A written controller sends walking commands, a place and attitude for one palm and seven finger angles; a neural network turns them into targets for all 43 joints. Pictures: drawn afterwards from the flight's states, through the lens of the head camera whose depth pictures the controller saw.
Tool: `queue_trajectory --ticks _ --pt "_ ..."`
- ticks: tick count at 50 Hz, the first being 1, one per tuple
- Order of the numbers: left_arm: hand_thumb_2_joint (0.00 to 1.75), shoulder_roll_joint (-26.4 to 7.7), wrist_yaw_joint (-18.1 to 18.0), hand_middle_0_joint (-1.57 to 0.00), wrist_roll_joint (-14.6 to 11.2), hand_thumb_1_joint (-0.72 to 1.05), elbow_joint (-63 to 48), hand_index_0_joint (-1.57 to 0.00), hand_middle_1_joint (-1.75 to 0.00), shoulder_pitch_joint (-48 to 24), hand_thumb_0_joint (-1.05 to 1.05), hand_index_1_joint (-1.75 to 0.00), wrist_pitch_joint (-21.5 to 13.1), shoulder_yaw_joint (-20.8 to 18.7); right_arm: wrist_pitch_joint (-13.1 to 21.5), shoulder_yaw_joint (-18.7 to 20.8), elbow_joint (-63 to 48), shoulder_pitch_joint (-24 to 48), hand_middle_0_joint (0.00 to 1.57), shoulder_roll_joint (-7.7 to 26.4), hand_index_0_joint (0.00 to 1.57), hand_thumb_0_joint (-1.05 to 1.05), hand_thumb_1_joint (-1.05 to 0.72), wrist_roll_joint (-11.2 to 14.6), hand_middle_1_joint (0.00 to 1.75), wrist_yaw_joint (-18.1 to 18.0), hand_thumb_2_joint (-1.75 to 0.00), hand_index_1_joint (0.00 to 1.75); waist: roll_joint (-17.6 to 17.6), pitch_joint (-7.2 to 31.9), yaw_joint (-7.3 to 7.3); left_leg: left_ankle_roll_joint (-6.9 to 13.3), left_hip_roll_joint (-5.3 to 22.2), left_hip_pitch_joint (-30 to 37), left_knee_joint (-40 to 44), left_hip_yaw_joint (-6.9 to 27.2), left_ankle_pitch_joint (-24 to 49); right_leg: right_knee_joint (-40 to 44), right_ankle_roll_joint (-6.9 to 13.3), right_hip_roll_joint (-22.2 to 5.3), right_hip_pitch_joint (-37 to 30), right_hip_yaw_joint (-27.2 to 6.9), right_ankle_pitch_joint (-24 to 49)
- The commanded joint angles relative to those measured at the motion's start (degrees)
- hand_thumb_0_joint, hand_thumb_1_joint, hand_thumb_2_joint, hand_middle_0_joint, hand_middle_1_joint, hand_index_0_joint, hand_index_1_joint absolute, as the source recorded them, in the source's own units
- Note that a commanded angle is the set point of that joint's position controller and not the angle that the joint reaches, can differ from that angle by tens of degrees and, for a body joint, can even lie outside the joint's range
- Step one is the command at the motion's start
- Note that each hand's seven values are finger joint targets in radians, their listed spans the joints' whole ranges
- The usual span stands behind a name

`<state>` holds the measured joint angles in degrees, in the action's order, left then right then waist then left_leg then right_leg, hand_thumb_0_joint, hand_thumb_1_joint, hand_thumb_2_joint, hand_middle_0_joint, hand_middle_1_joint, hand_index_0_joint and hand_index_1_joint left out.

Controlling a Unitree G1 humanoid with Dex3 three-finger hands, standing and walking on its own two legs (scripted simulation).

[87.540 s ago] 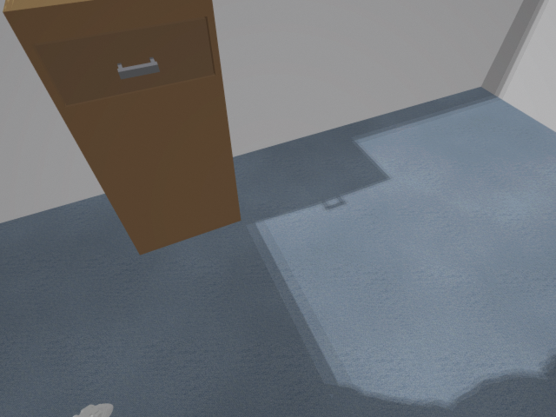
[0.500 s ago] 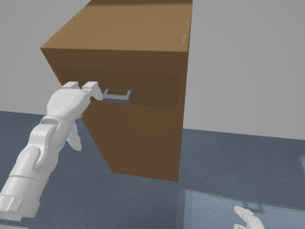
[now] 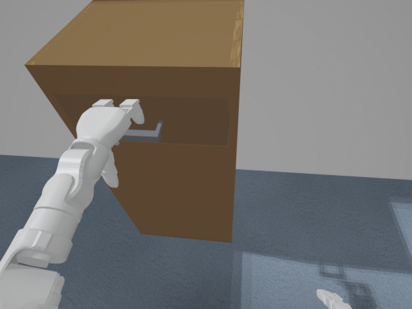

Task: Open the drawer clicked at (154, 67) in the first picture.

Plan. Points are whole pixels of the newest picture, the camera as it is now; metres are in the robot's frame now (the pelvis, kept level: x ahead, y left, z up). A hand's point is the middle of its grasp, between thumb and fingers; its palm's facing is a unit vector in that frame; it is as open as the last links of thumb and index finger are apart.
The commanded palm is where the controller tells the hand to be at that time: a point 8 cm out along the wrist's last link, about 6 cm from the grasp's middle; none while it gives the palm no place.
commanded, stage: move the hooked fingers above the handle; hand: left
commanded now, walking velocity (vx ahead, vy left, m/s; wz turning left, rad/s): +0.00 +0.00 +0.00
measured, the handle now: (141, 129) +0.51 +0.20 +0.04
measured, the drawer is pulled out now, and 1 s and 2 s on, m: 0.00 0.00 0.00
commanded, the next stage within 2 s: none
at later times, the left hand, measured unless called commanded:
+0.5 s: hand (132, 131) +0.45 +0.19 +0.09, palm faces -0.06 -0.03 -1.00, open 13.8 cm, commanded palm +0.44 +0.20 +0.15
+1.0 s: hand (133, 128) +0.46 +0.19 +0.10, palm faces -0.01 -0.02 -1.00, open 13.8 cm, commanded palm +0.43 +0.20 +0.16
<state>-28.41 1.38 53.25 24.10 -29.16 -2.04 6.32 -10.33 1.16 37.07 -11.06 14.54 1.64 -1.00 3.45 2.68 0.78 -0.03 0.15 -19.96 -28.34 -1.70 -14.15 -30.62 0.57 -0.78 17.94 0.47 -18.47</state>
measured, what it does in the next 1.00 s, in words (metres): stands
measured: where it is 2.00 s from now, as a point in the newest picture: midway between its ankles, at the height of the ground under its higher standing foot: outside the picture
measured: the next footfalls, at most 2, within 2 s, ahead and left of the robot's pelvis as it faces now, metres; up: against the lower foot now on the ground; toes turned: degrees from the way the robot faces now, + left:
none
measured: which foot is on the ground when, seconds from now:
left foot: down 0.00-1.00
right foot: down 0.00-1.00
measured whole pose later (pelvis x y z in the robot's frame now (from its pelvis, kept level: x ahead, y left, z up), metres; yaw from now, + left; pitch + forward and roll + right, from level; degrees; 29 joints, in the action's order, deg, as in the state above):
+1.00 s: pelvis +0.00 +0.00 -0.01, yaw -1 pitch +10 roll +1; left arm -27.0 -4.4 57.4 44.6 -42.3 -3.7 5.9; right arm -11.0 3.1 38.7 -16.1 14.7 1.7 -1.4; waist 2.8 5.7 -2.5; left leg -0.2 0.9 -26.5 -33.2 -2.4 -16.3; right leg -35.2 0.8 -0.1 24.7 -0.4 -20.1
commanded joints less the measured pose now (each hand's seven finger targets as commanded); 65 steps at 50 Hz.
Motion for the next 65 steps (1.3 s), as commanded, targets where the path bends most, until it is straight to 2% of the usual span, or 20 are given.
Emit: queue_trajectory --ticks 1,5,9,14,16,22,26,30,33,35,39,42,47,49,50,51,53,55,63,65 --pt "0.30 -13.2 -2.4 -0.30 0.2 -0.50 -9.4 -0.30 -1.20 -21.5 0.00 -1.20 -0.8 -7.2 1.3 2.9 -7.0 1.7 0.20 7.3 0.20 0.00 -0.90 -0.2 0.30 -0.6 -0.90 0.30 -4.1 18.7 0.42 2.5 -1.7 9.2 -1.0 -0.8 21.9 1.5 1.1 1.8 -5.5 0.5 25.4" --pt "0.30 -13.5 -2.9 -0.30 0.4 -0.50 -7.5 -0.30 -1.20 -25.2 0.00 -1.20 -1.6 -7.0 1.2 3.4 -6.3 0.2 0.20 7.4 0.20 0.00 -0.90 -0.1 0.30 -0.8 -0.90 0.30 -4.4 18.8 -0.52 2.7 -1.7 9.1 -1.9 -0.8 20.6 1.3 1.1 2.0 -3.5 0.4 24.0" --pt "0.30 -13.0 -4.2 -0.30 0.7 -0.50 -7.6 -0.30 -1.20 -29.6 0.00 -1.20 -3.1 -6.3 1.3 3.9 -5.7 -1.2 0.20 7.2 0.20 0.00 -0.90 -0.2 0.30 -1.0 -0.90 0.30 -2.5 22.2 -0.96 2.7 -1.9 9.7 -3.1 -0.6 22.2 0.2 1.2 2.0 -3.4 0.1 25.3" --pt "0.30 -13.1 -5.7 -0.30 1.4 -0.50 0.9 -0.30 -1.20 -34.1 0.00 -1.20 -2.7 -5.9 1.3 3.9 -4.0 -3.1 0.20 7.6 0.20 0.00 -0.90 -0.1 0.30 -1.2 -0.90 0.30 -4.3 19.9 -2.39 2.7 -1.9 7.1 -3.6 -0.8 19.1 0.1 1.1 2.0 -1.0 0.3 23.4" --pt "0.30 -14.4 -6.1 -0.30 2.0 -0.50 2.3 -0.30 -1.20 -34.8 0.00 -1.20 -2.9 -6.8 1.2 4.0 -4.0 -3.6 0.20 7.7 0.20 0.00 -0.90 -0.2 0.30 -1.4 -0.90 0.30 -3.5 21.9 -1.89 2.8 -2.0 7.0 -4.0 -1.0 19.9 -0.4 1.3 2.0 -1.8 0.0 24.7" --pt "0.30 -12.6 -6.0 -0.30 2.6 -0.50 8.3 -0.30 -1.20 -38.9 0.00 -1.20 -3.0 -4.7 0.9 4.4 -3.5 -5.9 0.20 7.9 0.20 0.00 -0.90 -0.3 0.30 -1.3 -0.90 0.30 -3.9 21.3 -3.59 2.8 -1.8 5.4 -4.9 -1.1 18.6 -0.8 1.2 2.1 0.5 0.0 23.8" --pt "0.30 -13.9 -6.7 -0.30 3.2 -0.50 8.6 -0.30 -1.20 -38.7 0.00 -1.20 -4.2 -6.5 0.7 4.9 -3.5 -7.2 0.20 7.8 0.20 0.00 -0.90 -0.6 0.30 -1.2 -0.90 0.30 -3.0 24.8 -2.79 2.7 -1.8 5.6 -5.7 -1.1 21.5 -2.0 1.3 2.3 -0.5 -0.2 26.2" --pt "0.30 -14.8 -8.0 -0.30 3.4 -0.50 9.2 -0.30 -1.20 -37.1 0.00 -1.20 -4.0 -7.9 0.4 5.0 -3.8 -7.2 0.20 7.9 0.20 0.00 -0.90 -0.6 0.30 -1.0 -0.90 0.30 -3.2 24.7 -2.25 2.8 -1.6 4.8 -5.6 -1.5 21.7 -2.1 1.3 2.4 -0.9 -0.1 26.3" --pt "0.30 -14.0 -8.6 -0.30 3.4 -0.50 9.2 -0.30 -1.20 -38.5 0.00 -1.20 -3.6 -7.1 0.4 4.9 -3.7 -7.3 0.20 8.1 0.20 0.00 -0.90 -0.4 0.30 -1.0 -0.90 0.30 -4.9 23.5 -3.12 2.9 -1.6 4.0 -5.3 -1.4 20.5 -1.6 1.2 2.5 -0.6 0.0 25.0" --pt "0.30 -15.2 -9.0 -0.30 3.8 -0.50 8.5 -0.30 -1.20 -38.9 0.00 -1.20 -3.3 -7.8 0.5 5.2 -3.6 -7.4 0.20 8.1 0.20 0.00 -0.90 -0.3 0.30 -1.1 -0.90 0.30 -3.5 24.0 -2.78 2.9 -1.5 5.0 -5.1 -1.4 19.5 -1.5 1.3 2.6 0.0 -0.1 23.5" --pt "0.30 -11.8 -9.0 -0.30 3.3 -0.50 6.2 -0.30 -1.20 -41.2 0.00 -1.20 -3.3 -4.9 0.9 5.4 -3.5 -7.6 0.20 7.8 0.20 0.00 -0.90 -0.3 0.30 -0.9 -0.90 0.30 -1.3 25.4 -3.53 2.9 -1.3 7.9 -5.2 -0.9 21.0 -1.3 1.5 2.9 1.2 0.1 22.8" --pt "0.30 -13.9 -8.9 -0.30 3.5 -0.50 7.9 -0.30 -1.20 -39.2 0.00 -1.20 -2.4 -6.9 0.7 5.2 -3.3 -7.3 0.20 8.0 0.20 0.00 -0.90 -0.3 0.30 -1.0 -0.90 0.30 -3.1 24.1 -2.94 2.8 -1.2 6.9 -4.8 -0.9 20.5 -1.3 1.4 2.8 0.6 0.4 22.7" --pt "0.30 -13.5 -8.4 -0.30 4.1 -0.50 11.2 -0.30 -1.20 -37.8 0.00 -1.20 -0.9 -6.1 0.6 4.5 -3.9 -5.8 0.20 8.1 0.20 0.00 -0.90 0.0 0.30 -1.2 -0.90 0.30 -4.4 20.0 -2.85 2.8 -1.3 4.2 -3.8 -1.5 16.4 -0.5 1.3 2.5 1.1 0.3 20.0" --pt "0.30 -13.5 -8.0 -0.30 3.8 -0.50 8.8 -0.30 -1.20 -38.7 0.00 -1.20 -1.3 -6.0 0.8 4.6 -4.6 -5.5 0.20 8.0 0.20 0.00 -0.90 -0.1 0.30 -1.3 -0.90 0.30 -4.1 22.5 -2.59 3.0 -1.4 5.5 -3.9 -1.6 17.2 -0.4 1.2 2.4 -0.2 -0.1 20.8" --pt "0.30 -15.5 -7.8 -0.30 4.0 -0.50 9.3 -0.30 -1.20 -37.7 0.00 -1.20 -1.5 -7.7 0.8 4.6 -4.7 -5.5 0.20 8.1 0.20 0.00 -0.90 -0.1 0.30 -1.4 -0.90 0.30 -4.0 22.1 -2.28 3.0 -1.4 5.2 -3.9 -1.6 17.2 -0.5 1.3 2.4 -0.6 -0.1 21.0" --pt "0.30 -14.7 -7.5 -0.30 3.9 -0.50 9.5 -0.30 -1.20 -36.8 0.00 -1.20 -1.5 -7.0 0.8 4.4 -5.0 -5.2 0.20 8.0 0.20 0.00 -0.90 -0.1 0.30 -1.5 -0.90 0.30 -3.8 21.6 -2.21 3.0 -1.6 4.9 -3.9 -1.7 17.0 -0.4 1.2 2.3 -0.8 -0.2 21.3" --pt "0.30 -14.3 -6.9 -0.30 3.6 -0.50 9.5 -0.30 -1.20 -37.0 0.00 -1.20 -2.2 -6.7 0.9 4.4 -5.1 -5.4 0.20 7.9 0.20 0.00 -0.90 0.0 0.30 -1.7 -0.90 0.30 -5.4 21.4 -2.78 3.0 -1.5 4.7 -4.0 -1.7 17.0 -0.2 1.2 2.3 -0.9 -0.1 21.1" --pt "0.30 -15.3 -6.7 -0.30 3.7 -0.50 9.0 -0.30 -1.20 -37.6 0.00 -1.20 -2.8 -7.3 1.0 4.5 -4.9 -5.2 0.20 8.1 0.20 0.00 -0.90 0.0 0.30 -1.9 -0.90 0.30 -4.7 20.6 -2.94 3.1 -1.6 4.9 -4.1 -1.7 15.7 0.0 1.0 2.3 0.3 -0.4 20.3" --pt "0.30 -12.4 -6.9 -0.30 2.9 -0.50 7.5 -0.30 -1.20 -42.5 0.00 -1.20 -4.3 -4.5 1.6 4.8 -4.0 -6.4 0.20 7.8 0.20 0.00 -0.90 -0.2 0.30 -1.8 -0.90 0.30 -3.1 22.1 -4.59 2.9 -1.7 7.0 -5.5 -0.9 17.0 -0.4 1.2 2.4 2.7 -0.2 19.6" --pt "0.30 -13.1 -7.4 -0.30 3.2 -0.50 8.1 -0.30 -1.20 -43.3 0.00 -1.20 -4.1 -5.0 1.6 4.8 -3.6 -6.6 0.20 7.8 0.20 0.00 -0.90 -0.2 0.30 -1.6 -0.90 0.30 -1.8 22.5 -4.21 2.7 -1.6 7.2 -5.7 -0.6 18.0 -1.1 1.4 2.6 3.5 0.0 20.1"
